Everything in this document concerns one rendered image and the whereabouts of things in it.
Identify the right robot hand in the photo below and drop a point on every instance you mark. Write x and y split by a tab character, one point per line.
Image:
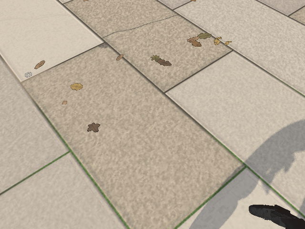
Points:
277	215

